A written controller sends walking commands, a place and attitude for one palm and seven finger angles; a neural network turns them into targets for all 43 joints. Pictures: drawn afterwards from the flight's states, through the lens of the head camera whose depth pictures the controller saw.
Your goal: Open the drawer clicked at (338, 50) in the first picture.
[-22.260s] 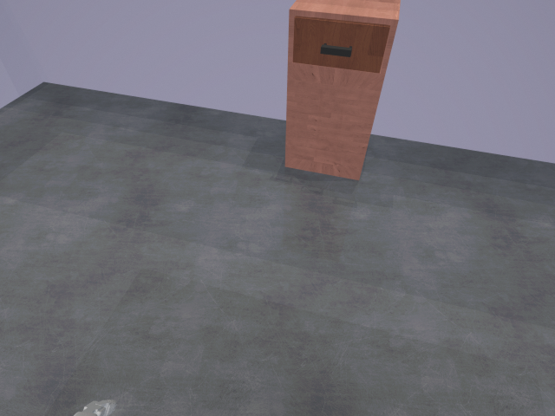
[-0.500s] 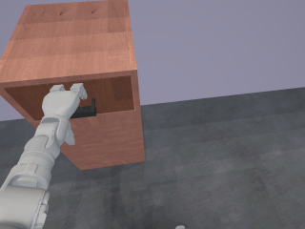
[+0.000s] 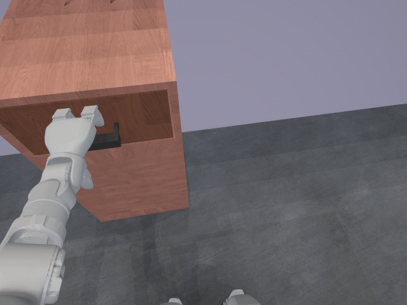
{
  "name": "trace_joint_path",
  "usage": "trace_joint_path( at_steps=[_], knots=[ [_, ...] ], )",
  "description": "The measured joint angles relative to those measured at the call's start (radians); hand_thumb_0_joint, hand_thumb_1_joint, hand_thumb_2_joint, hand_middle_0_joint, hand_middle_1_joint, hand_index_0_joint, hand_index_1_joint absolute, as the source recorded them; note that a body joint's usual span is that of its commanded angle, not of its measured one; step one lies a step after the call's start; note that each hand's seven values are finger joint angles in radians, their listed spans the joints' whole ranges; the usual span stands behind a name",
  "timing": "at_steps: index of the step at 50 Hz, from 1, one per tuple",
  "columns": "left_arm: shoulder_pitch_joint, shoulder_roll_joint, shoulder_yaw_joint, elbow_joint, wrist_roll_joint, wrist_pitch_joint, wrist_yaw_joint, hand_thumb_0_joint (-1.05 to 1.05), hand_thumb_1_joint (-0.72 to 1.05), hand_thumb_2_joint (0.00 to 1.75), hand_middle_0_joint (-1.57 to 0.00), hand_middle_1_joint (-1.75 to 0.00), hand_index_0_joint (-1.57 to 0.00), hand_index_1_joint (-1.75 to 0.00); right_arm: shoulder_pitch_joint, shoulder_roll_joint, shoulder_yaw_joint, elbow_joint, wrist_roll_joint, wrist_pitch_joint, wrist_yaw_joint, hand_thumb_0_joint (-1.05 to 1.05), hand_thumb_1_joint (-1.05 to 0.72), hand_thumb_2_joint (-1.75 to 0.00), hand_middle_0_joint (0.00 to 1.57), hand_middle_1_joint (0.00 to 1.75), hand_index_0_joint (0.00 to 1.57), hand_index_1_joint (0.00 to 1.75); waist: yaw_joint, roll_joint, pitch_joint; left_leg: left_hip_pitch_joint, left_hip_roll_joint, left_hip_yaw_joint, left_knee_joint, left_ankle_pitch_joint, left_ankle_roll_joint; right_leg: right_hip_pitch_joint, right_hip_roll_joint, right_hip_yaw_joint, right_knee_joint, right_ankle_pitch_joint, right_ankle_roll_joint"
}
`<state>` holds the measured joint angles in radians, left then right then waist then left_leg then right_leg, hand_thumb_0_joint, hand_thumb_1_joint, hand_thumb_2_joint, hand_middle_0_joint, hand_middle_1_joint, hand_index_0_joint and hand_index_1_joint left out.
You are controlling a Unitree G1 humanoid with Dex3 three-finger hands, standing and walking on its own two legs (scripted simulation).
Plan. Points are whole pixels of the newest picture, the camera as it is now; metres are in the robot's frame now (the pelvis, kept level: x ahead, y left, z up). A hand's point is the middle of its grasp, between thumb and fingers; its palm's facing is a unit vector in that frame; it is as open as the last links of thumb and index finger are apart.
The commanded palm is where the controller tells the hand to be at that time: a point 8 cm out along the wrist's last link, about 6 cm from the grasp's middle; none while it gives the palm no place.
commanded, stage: lower the fingers behind the handle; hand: left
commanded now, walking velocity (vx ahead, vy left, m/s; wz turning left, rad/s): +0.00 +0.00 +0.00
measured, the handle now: (94, 135) +0.49 +0.27 -0.03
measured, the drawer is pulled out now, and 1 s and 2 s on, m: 0.00 0.00 0.00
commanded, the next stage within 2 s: lift the fingers back up to retry in 1.10 s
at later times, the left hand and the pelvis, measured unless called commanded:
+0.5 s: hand (85, 156) +0.43 +0.27 -0.02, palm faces -0.02 -0.02 -1.00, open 13.9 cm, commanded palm +0.41 +0.27 +0.02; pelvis -0.01 +0.00 -0.01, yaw +0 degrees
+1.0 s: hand (87, 156) +0.43 +0.27 -0.02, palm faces -0.05 +0.01 -1.00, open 13.8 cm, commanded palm +0.41 +0.26 +0.01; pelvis -0.03 -0.01 -0.03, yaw +0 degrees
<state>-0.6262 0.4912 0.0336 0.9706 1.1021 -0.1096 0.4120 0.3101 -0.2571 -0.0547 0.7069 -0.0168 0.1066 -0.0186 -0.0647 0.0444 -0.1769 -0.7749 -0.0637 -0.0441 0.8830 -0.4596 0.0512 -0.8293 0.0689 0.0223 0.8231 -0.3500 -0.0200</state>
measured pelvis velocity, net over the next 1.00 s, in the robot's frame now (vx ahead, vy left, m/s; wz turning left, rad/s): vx -0.03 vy -0.01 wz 0.00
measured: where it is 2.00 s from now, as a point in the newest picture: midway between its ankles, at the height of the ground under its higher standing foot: outside the picture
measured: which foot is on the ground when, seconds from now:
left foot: down 0.00-1.00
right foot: down 0.00-1.00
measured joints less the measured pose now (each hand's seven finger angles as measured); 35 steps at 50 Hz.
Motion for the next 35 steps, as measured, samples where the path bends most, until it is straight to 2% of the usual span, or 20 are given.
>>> trace_joint_path(
  at_steps=[3, 7, 15, 24, 29, 35],
  knots=[
    [-0.011, -0.006, -0.007, 0.029, -0.005, 0.041, 0.023, 0.0, -0.49, 0.3, -0.31, -1.2, -0.32, -1.2, -0.002, -0.007, -0.006, 0.002, 0.0, -0.001, 0.012, 0.01, -0.91, -0.9, 0.2, 0.3, 0.2, 0.3, 0.003, 0.009, 0.002, -0.022, 0.0, 0.004, 0.018, -0.006, 0.002, -0.022, 0.001, 0.002, 0.016, -0.004, 0.003],
    [-0.015, -0.019, -0.014, 0.054, -0.019, 0.074, 0.019, 0.0, -0.49, 0.3, -0.31, -1.2, -0.32, -1.2, 0.001, -0.005, -0.004, 0.005, 0.005, 0.0, 0.015, 0.01, -0.91, -0.9, 0.2, 0.3, 0.2, 0.3, 0.005, 0.012, 0.004, -0.031, 0.0, 0.007, 0.021, -0.005, 0.004, -0.032, 0.0, 0.005, 0.02, -0.003, 0.005],
    [-0.014, 0.001, -0.006, 0.058, -0.019, 0.044, -0.007, 0.0, -0.49, 0.3, -0.3, -1.2, -0.32, -1.2, 0.011, 0.004, 0.008, 0.011, 0.003, 0.002, 0.009, 0.01, -0.91, -0.9, 0.2, 0.3, 0.2, 0.3, -0.006, 0.001, -0.009, -0.04, 0.004, 0.006, 0.032, -0.01, 0.003, -0.04, 0.005, 0.003, 0.028, -0.005, 0.003],
    [-0.018, 0.003, -0.004, 0.048, -0.006, 0.027, 0.036, 0.0, -0.49, 0.3, -0.29, -1.22, -0.3, -1.19, 0.012, -0.005, 0.001, 0.01, -0.002, -0.007, 0.015, 0.01, -0.91, -0.9, 0.2, 0.3, 0.2, 0.3, -0.003, 0.003, -0.015, -0.098, 0.003, 0.006, 0.085, -0.027, 0.003, -0.096, 0.006, -0.001, 0.075, -0.018, 0.004],
    [-0.049, -0.002, -0.021, 0.074, -0.006, 0.051, 0.064, 0.0, -0.49, 0.3, -0.29, -1.26, -0.31, -1.2, 0.003, -0.005, 0.007, 0.015, 0.0, -0.009, 0.018, 0.01, -0.91, -0.9, 0.2, 0.3, 0.2, 0.3, -0.002, 0.003, -0.017, -0.126, 0.001, 0.006, 0.11, -0.033, 0.004, -0.125, 0.004, -0.004, 0.1, -0.025, 0.004],
    [-0.091, 0.002, -0.037, 0.11, -0.011, 0.09, 0.056, 0.0, -0.49, 0.3, -0.28, -1.29, -0.32, -1.2, -0.004, -0.004, 0.021, 0.006, 0.004, -0.011, 0.017, 0.01, -0.91, -0.9, 0.2, 0.3, 0.2, 0.3, -0.011, 0.004, -0.019, -0.152, 0.001, 0.006, 0.128, -0.032, 0.001, -0.151, 0.004, -0.006, 0.12, -0.024, 0.003]
  ],
)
